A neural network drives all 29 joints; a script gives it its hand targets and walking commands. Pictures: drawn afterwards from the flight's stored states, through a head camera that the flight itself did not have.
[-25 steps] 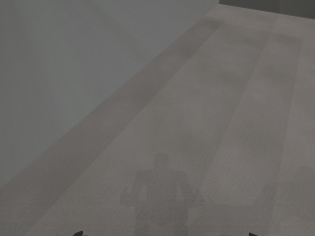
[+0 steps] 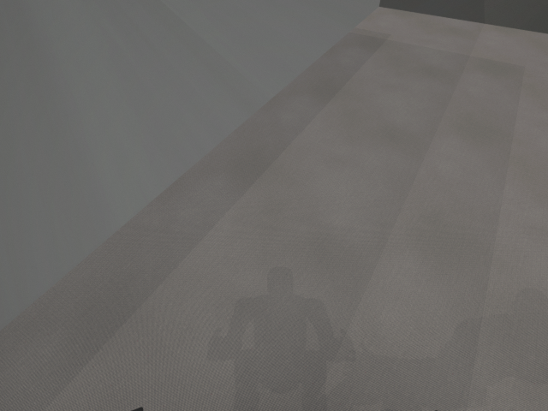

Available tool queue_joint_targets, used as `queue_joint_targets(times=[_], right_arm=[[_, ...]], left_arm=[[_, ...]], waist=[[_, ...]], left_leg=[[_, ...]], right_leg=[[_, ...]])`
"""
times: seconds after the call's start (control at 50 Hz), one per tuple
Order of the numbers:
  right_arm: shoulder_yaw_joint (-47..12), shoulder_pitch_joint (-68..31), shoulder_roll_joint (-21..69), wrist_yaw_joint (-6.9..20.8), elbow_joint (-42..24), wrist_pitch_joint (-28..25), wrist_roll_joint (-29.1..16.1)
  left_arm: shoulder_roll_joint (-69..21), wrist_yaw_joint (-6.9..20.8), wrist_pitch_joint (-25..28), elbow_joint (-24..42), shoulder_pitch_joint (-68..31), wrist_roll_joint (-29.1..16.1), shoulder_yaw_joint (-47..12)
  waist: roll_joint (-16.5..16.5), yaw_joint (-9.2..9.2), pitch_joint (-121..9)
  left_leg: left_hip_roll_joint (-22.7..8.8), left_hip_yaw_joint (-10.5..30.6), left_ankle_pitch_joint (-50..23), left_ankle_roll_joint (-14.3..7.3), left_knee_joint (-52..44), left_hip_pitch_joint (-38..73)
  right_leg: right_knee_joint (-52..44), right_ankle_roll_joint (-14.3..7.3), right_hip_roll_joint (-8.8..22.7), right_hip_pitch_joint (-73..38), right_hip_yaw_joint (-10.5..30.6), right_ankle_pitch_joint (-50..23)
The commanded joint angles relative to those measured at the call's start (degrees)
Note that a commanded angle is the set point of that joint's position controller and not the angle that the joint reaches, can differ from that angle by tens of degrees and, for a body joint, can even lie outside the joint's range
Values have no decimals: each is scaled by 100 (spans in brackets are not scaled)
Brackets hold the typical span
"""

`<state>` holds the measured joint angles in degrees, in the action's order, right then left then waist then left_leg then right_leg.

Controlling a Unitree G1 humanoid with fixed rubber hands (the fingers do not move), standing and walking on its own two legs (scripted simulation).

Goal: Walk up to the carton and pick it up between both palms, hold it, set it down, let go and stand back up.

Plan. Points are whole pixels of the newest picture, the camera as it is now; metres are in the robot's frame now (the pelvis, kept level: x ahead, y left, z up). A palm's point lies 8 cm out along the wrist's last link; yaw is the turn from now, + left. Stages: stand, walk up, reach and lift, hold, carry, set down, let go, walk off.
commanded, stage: walk up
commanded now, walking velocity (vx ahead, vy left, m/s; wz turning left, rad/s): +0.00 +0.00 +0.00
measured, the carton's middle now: out of the picture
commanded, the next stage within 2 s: none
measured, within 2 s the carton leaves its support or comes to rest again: neither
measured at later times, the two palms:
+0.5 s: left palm (190, 398) +0.18 +0.15 -0.10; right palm out of the picture -0.01 -0.41 -0.13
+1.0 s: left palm (291, 332) +0.29 -0.01 -0.11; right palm out of the picture -0.11 -0.42 -0.07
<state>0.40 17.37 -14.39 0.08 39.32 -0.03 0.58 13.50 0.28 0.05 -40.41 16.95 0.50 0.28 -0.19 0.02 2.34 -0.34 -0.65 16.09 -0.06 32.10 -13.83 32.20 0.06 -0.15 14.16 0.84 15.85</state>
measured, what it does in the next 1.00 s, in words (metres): steps to the right, turning right: right foot, then left foot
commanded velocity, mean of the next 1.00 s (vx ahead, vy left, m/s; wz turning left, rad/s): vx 0.00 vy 0.00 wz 0.00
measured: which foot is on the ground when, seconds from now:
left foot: down 0.00-0.50, up 0.52-0.80, down 0.82-1.00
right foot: down 0.00-0.16, up 0.18-0.46, down 0.48-0.84, up 0.86-1.00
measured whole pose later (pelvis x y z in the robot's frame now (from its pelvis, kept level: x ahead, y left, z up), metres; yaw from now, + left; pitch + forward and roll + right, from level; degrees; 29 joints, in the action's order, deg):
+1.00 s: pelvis +0.05 -0.16 +0.01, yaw -43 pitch -3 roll -1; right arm 4.0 19.5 -16.6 -3.9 44.4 -2.6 4.4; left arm 18.6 6.5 -4.4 -43.3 17.5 3.9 3.6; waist 3.0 0.1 1.0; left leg -3.9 -10.1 11.8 -1.6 27.7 -12.6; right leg 62.6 2.2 -2.0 30.1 3.5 16.5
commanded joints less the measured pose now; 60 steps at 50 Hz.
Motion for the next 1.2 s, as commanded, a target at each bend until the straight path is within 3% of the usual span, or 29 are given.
queue_joint_targets(times=[0.0, 0.1, 0.12, 0.14, 0.16, 0.18, 0.24, 0.32, 0.4, 0.42, 0.44, 0.46, 0.48, 0.5, 0.52, 0.56, 0.6, 0.7, 0.74, 0.78, 0.8, 0.82, 0.84, 0.86, 0.92, 0.96, 1.04, 1.12, 1.18], right_arm=[[233, 3, -744, -39, -496, -142, -4], [229, 15, -751, -42, -469, -139, -5], [658, 205, -1251, -203, -323, -174, 312], [733, 578, -1673, -303, -225, -181, 383], [791, 647, -1773, -358, -158, -175, 436], [773, 646, -1664, -401, -87, -186, 434], [621, -36, -1286, -443, 15, -273, 375], [658, -432, -1382, -408, 35, -291, 351], [753, -710, -1575, -324, 12, -286, 407], [735, -799, -1577, -310, 20, -275, 398], [660, -774, -1395, -283, 29, -246, 384], [512, -608, -984, -228, 10, -204, 363], [409, -639, -629, -136, -275, -132, 314], [502, -698, -786, -140, -451, -58, 103], [498, -752, -1002, -164, -443, -44, -10], [556, -546, -1229, -147, -194, -133, -74], [577, 126, -1163, -93, 76, -254, -31], [496, 177, -893, -149, -44, -282, 29], [501, 389, -818, -191, -68, -286, 42], [576, 874, -905, -258, -45, -307, 107], [630, 1064, -1126, -315, -56, -309, 204], [724, 1128, -1683, -405, -59, -304, 395], [712, 457, -1724, -509, -142, -287, 492], [737, -103, -1637, -550, -147, -311, 503], [549, -293, -996, -432, -13, -450, 379], [568, -286, -962, -423, 28, -420, 380], [656, -64, -1196, -354, 53, -389, 423], [684, 514, -1380, -302, 191, -452, 450], [773, 341, -1603, -282, 147, -409, 429]], left_arm=[[825, -38, 129, 499, -4, -4, 239], [830, -42, 125, 471, 5, -5, 237], [1242, 222, -35, 624, -286, 233, 409], [934, 347, -129, 785, -396, 284, 308], [885, 378, -232, 900, -601, 466, 332], [1007, 407, -326, 948, -721, 577, 392], [1019, 547, -363, 758, -360, 430, 466], [748, 726, -347, 588, -373, 254, 387], [847, 761, -194, 370, -77, 129, 467], [958, 719, -138, 215, 221, 130, 545], [1135, 637, -78, -31, 677, 146, 661], [1500, 510, -28, -315, 1192, 131, 836], [2061, 427, -9, -252, 1296, 155, 899], [2373, 417, -82, -123, 908, 91, 854], [2331, 398, -153, -79, 447, 8, 852], [2001, 293, -194, 30, 87, 135, 736], [1824, 283, -213, 205, -372, 267, 656], [1464, 420, -265, 283, -300, 214, 609], [1403, 452, -302, 339, -484, 182, 590], [1256, 475, -316, 442, -735, 116, 511], [1010, 463, -312, 452, -543, 86, 426], [611, 447, -307, 447, -72, 142, 333], [1021, 382, -350, 353, 172, 352, 482], [1310, 409, -415, 228, 433, 464, 531], [1532, 588, -395, -46, 519, 404, 676], [1150, 721, -400, -155, 671, 254, 545], [966, 804, -397, -57, -28, 172, 438], [988, 805, -298, 67, -759, 191, 446], [961, 804, -192, 44, -812, 159, 482]], waist=[[29, 0, -111], [34, 0, -106], [80, 123, -56], [-811, 336, -237], [-953, 406, -165], [-604, 418, -64], [-274, 69, 208], [-1009, 61, 193], [-1306, -121, -95], [-1056, -319, -253], [-390, -571, -467], [794, -876, -576], [2207, -993, -237], [2248, -814, 52], [2094, -717, 303], [1457, -452, 432], [1390, -137, 114], [1045, -219, -226], [806, -24, -236], [388, 351, -279], [-231, 453, -382], [-1496, 429, -564], [-871, 33, -117], [-763, -231, 154], [-487, -307, 544], [-729, -317, 222], [-1174, -17, 425], [-1035, 376, 547], [-1022, 313, 436]], left_leg=[[-464, 577, -407, -209, -682, -33], [-467, 576, -401, -208, -699, -24], [-914, 759, -136, -690, -600, 1204], [-2085, 1593, -412, -1254, -1287, 1903], [-3086, 2073, -763, -1888, -1674, 1635], [-3332, 2207, -841, -2186, -1707, 1225], [-2658, 953, -643, -1772, -1642, 588], [-2156, -223, -479, -1455, -1638, 644], [-1904, -974, -82, -1208, -917, 80], [-1835, -1074, 214, -1102, -502, -196], [-1594, -1286, 502, -925, 347, -581], [-1055, -1584, 705, -663, 1851, -1123], [-353, -1479, 2540, -293, 3254, -2549], [-197, -511, 2759, -173, 3557, -2716], [-339, -102, 2639, -173, 3689, -2537], [-485, 93, 1851, -168, 3450, -2591], [-457, -47, 1246, -98, 2582, -1773], [1, -160, 434, -62, 1390, -654], [93, -133, -79, -106, 633, 177], [89, 14, -764, -201, -358, 1609], [-396, 715, -147, -353, -941, 2209], [-2119, 2694, 2021, -695, -1972, 2119], [-3196, 3614, 3180, -956, -2616, 887], [-3209, 3422, 3200, -1123, -2750, 267], [-1922, 1204, 1827, -481, -2293, -246], [-1482, 238, 1535, -354, -2158, 7], [-1805, -254, 1695, -957, -2298, 356], [-2249, -446, 1449, -1273, -2247, 981], [-2341, -858, 1458, -1306, -2033, 880]], right_leg=[[-688, -216, 488, 85, 581, -455], [-704, -217, 490, 75, 587, -446], [222, -388, 132, 1556, 737, -1142], [1200, -159, -108, 2368, 165, 10], [2332, 14, 261, 2618, 182, 1306], [2897, 63, 551, 2558, 359, 1393], [2853, 152, 855, 2102, 721, 717], [1923, 252, 891, 1787, 232, 212], [707, -8, 686, 225, -371, 293], [393, -111, 516, -349, -577, -7], [94, -219, 283, -1031, -668, -103], [-232, -418, 14, -1580, -414, 31], [-1176, -965, 1012, -1611, 1886, 154], [-2138, -1665, 1623, -724, 3622, 1325], [-2585, -1941, 1705, -205, 3812, 2044], [-2025, -1713, 1324, -261, 2813, 1411], [-1628, -1516, 992, 194, 2137, 1004], [-1613, -1528, 796, 886, 2439, 868], [-1482, -1313, 608, 1471, 2472, 1156], [-1047, -820, 255, 2488, 2371, 1867], [-300, -478, -149, 3080, 2109, 2232], [1694, -5, -839, 3342, 1043, 1737], [2894, 249, -394, 3057, 736, 1263], [3229, 235, -3, 2771, 528, 889], [3288, 231, 328, 2197, 827, -27], [3424, 253, 233, 1981, 554, -343], [2764, 354, 599, 2347, -64, -241], [1889, 291, 1015, 2527, -233, 36], [1202, 110, 1072, 1911, -452, 360]])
